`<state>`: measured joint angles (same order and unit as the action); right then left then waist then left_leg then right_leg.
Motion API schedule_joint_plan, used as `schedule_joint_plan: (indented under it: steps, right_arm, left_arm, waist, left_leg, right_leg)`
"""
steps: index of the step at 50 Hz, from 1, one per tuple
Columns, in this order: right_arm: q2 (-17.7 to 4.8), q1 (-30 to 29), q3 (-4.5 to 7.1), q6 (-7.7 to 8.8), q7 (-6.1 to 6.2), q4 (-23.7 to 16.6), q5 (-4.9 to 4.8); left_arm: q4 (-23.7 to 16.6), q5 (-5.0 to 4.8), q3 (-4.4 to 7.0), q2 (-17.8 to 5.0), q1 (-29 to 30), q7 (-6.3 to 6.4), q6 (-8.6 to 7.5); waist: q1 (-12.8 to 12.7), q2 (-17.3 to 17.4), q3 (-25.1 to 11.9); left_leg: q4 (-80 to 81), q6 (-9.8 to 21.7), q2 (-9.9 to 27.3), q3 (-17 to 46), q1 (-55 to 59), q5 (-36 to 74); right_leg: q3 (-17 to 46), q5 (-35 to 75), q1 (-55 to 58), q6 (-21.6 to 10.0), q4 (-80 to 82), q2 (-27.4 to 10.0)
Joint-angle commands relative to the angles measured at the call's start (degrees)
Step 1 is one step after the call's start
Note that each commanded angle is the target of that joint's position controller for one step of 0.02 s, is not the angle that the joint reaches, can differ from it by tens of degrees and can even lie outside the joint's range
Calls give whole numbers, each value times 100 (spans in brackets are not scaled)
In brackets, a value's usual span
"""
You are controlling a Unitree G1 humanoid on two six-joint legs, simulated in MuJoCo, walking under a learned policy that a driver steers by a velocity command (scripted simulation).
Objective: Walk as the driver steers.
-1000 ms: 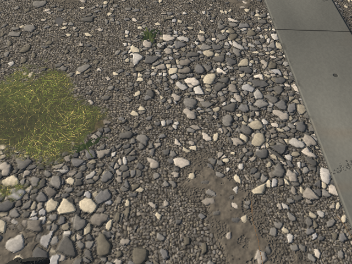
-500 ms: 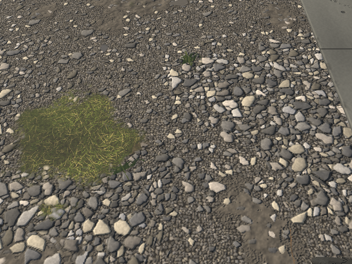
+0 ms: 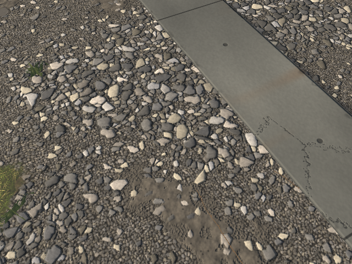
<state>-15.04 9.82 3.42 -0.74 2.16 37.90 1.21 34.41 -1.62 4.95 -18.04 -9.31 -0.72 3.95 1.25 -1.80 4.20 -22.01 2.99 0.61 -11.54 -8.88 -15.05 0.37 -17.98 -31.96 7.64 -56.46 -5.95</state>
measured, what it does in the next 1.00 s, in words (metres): walks ahead, turning left: right foot, then left foot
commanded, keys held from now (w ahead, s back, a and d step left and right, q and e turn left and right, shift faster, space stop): e+shift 0.04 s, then shift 0.06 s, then q+shift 0.58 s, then w+q+shift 0.30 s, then w+shift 0.02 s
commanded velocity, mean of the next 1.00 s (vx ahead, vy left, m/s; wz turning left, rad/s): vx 0.15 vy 0.00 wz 0.40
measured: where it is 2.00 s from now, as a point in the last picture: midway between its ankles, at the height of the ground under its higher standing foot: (114, 157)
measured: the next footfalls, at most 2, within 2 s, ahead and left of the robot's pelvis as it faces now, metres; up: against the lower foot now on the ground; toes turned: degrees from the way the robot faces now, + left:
right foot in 0.16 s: +0.06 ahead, -0.16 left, +0.00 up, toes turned -11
left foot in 0.66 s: +0.04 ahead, +0.09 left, +0.00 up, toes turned +18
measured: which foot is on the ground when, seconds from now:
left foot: down 0.00-0.16, up 0.18-0.64, down 0.66-1.00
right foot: up 0.00-0.14, down 0.16-0.66, up 0.68-1.00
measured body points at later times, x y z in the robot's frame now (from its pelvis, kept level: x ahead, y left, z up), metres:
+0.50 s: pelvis +0.02 -0.05 +0.00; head +0.06 -0.05 +0.44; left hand +0.22 +0.20 -0.09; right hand +0.13 -0.34 -0.12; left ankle +0.02 +0.08 -0.69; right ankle +0.02 -0.15 -0.74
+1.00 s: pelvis +0.11 +0.03 +0.01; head +0.10 +0.07 +0.46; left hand +0.15 +0.36 -0.10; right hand +0.29 -0.21 -0.07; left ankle +0.01 +0.08 -0.74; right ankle +0.28 -0.10 -0.68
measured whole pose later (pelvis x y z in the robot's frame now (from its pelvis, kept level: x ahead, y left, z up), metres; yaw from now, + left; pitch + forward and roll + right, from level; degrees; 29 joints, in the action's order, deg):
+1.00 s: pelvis +0.11 +0.03 +0.01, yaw +29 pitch +3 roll -4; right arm -17.8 24.1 3.6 0.7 -1.2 37.7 0.5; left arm 41.5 2.9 5.2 -19.5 -4.7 -2.5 0.0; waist 3.2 -1.5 -1.6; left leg -20.7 4.5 -2.6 11.8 -7.5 -15.8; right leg 3.4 -8.1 -34.5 6.0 -46.2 -2.1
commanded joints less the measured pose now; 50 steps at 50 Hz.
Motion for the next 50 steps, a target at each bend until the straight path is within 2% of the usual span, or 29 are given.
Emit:
schedule_joint_plan:
  steps: [1,6,7,8,9,10,11,12,13,15,16,18,22,27,31,32,33,34,35,36,37,38,40,41,43,45,46,48,50]
  right_arm:
    - [-1223,-40,398,59,-66,-304,-67]
    - [-1344,-44,462,118,-250,-115,-342]
    - [-1275,-77,416,124,-260,-36,-423]
    - [-1021,147,296,175,-275,65,-354]
    - [-436,52,3,244,-321,-199,73]
    - [-601,247,57,165,-304,53,8]
    - [-936,53,135,93,-296,124,-196]
    - [-853,21,129,55,-274,92,-303]
    - [-911,49,151,8,-192,190,-276]
    - [-1156,359,263,-104,-94,275,-239]
    - [-1180,516,296,-145,-69,288,-276]
    - [-1033,519,293,-243,-22,221,-324]
    - [-692,181,213,-318,-74,-132,-242]
    - [-638,96,205,-355,-264,-517,-221]
    - [-705,352,314,-481,-339,-659,-270]
    - [-780,595,379,-473,-304,-609,-261]
    - [-1226,1034,562,-421,-198,-511,-237]
    - [-2093,1247,763,-345,-94,-595,-214]
    - [-1963,1484,681,-85,-211,-647,-58]
    - [-1690,1427,607,107,-280,-551,-199]
    - [-1498,1314,544,195,-269,-496,-351]
    - [-1338,1009,452,212,-236,-533,-402]
    - [-1234,722,354,240,-123,-679,-294]
    - [-1228,790,344,280,-83,-684,-236]
    - [-1239,1073,327,341,-25,-604,-228]
    - [-1282,1204,318,358,11,-563,-241]
    - [-1560,1324,398,245,-213,-303,15]
    - [-1314,1420,328,180,-384,-306,-33]
    - [-1285,1444,310,180,-414,-286,-47]
  left_arm:
    - [-615,10,64,-375,456,-72,-34]
    - [-686,33,103,-350,470,-122,118]
    - [-585,75,143,-409,157,-88,107]
    - [-459,130,241,-772,-282,6,81]
    - [-526,261,230,-1203,-542,146,-6]
    - [-485,376,11,-670,-238,140,-153]
    - [-398,349,-124,-260,-96,71,-276]
    - [-218,311,-125,-239,156,60,-362]
    - [-161,290,-80,-371,364,69,-395]
    - [-98,303,18,-657,635,147,-407]
    - [-89,311,49,-694,685,197,-379]
    - [-57,318,9,-496,761,275,-335]
    - [93,344,28,-410,741,361,-304]
    - [191,237,183,-709,715,244,-308]
    - [240,36,267,-813,834,110,-320]
    - [335,-27,263,-723,733,85,-296]
    - [454,16,236,-534,426,40,-289]
    - [94,321,117,-193,780,67,-322]
    - [-114,282,130,-325,1093,96,-380]
    - [-150,104,180,-521,1266,61,-454]
    - [-180,-7,209,-575,1410,33,-572]
    - [-84,30,263,-724,1348,40,-660]
    - [35,121,290,-753,1109,-5,-821]
    - [102,129,276,-691,1067,-33,-896]
    - [163,154,221,-516,1143,-40,-971]
    - [154,127,181,-440,1205,-35,-997]
    - [435,691,26,-269,741,-176,-571]
    - [279,548,30,-364,1007,-217,-352]
    - [168,430,-2,-414,1279,-227,-373]
  waist:
    - [162,800,-564]
    - [-37,884,-792]
    - [-279,742,-910]
    - [-415,183,-1253]
    - [-365,-1454,-1820]
    - [-385,-999,-2371]
    - [-458,-482,-2027]
    - [-293,-589,-1508]
    - [-247,-483,-1193]
    - [-68,-633,-885]
    - [-37,-627,-885]
    - [-66,-570,-735]
    - [-188,-530,-523]
    - [-178,-483,-648]
    - [83,-479,-805]
    - [226,-287,-845]
    - [343,625,-889]
    - [276,2450,-723]
    - [474,1796,-1663]
    - [457,1111,-1341]
    - [381,807,-824]
    - [195,608,-471]
    - [-33,846,-386]
    - [-23,784,-429]
    - [37,627,-440]
    - [46,854,-314]
    - [112,1270,-377]
    - [234,1235,-103]
    - [328,1265,-7]
  left_leg:
    - [379,999,1744,746,1050,3035]
    - [-411,690,1787,476,860,3703]
    - [-872,466,1616,321,561,3635]
    - [-1603,57,1267,76,-261,2990]
    - [-3108,-488,663,5,-2134,-1464]
    - [-3851,-748,564,923,-2051,-2621]
    - [-3974,-788,653,1325,-1840,-2543]
    - [-3754,-778,603,1418,-2041,-2403]
    - [-3641,-816,563,1437,-2098,-2059]
    - [-4018,-974,333,1287,-1818,-1375]
    - [-4242,-1028,282,1213,-1886,-1265]
    - [-4332,-1083,375,1173,-2072,-1057]
    - [-3633,-1026,636,1064,-2184,-696]
    - [-2729,-725,670,734,-1785,-863]
    - [-1656,-314,470,456,-1096,-538]
    - [-1041,-122,292,442,-569,7]
    - [-370,226,338,1053,316,1784]
    - [-285,1112,1679,3381,1423,4576]
    - [195,2004,2116,4689,1380,2117]
    - [690,1845,1984,4551,1444,-694]
    - [1051,1559,1836,4556,1170,-2706]
    - [1180,1363,1742,4515,935,-3025]
    - [1286,1159,1367,4073,640,-2632]
    - [1279,1104,1259,3891,682,-2223]
    - [1251,1056,1089,3673,652,-1688]
    - [1240,1058,962,3591,381,-1508]
    - [1204,880,536,3287,160,-1593]
    - [1196,921,433,3441,-324,-1584]
    - [1156,973,451,3562,-311,-1460]
  right_leg:
    - [-258,4,-334,-130,552,-43]
    - [-526,-224,1032,-657,2202,418]
    - [-496,530,1789,-874,3116,579]
    - [-12,2366,3166,-1115,3567,358]
    - [1904,5845,4916,-1808,3015,-1368]
    - [1992,5595,4063,-2840,3095,-2152]
    - [1321,5116,3649,-2714,3197,-1652]
    - [831,4472,3422,-2389,3249,-1253]
    - [614,4018,3202,-2185,3382,-1094]
    - [212,4315,2617,-2185,3562,-1064]
    - [89,4119,2612,-2216,3654,-1118]
    - [-134,3180,2515,-2181,3871,-1179]
    - [-432,1923,2553,-2109,4084,-1272]
    - [-725,2410,2714,-2059,3870,-1589]
    - [-1057,2546,2755,-1578,3170,-1650]
    - [-1299,2269,2501,-1286,2628,-1442]
    - [-1628,1472,1796,-858,1395,-891]
    - [-1709,-1950,-460,-240,-599,81]
    - [-108,-2416,-926,-237,-1554,487]
    - [293,-1860,-1475,-450,-1587,336]
    - [412,-1228,-1750,-699,-1263,243]
    - [444,-706,-1815,-772,-961,209]
    - [489,174,-1399,-730,-398,284]
    - [454,546,-1292,-678,-104,356]
    - [426,1019,-1125,-555,451,497]
    - [432,1251,-940,-399,978,624]
    - [22,1159,-749,-269,744,581]
    - [-40,1008,-606,-72,882,568]
    - [-27,1014,-565,4,1305,536]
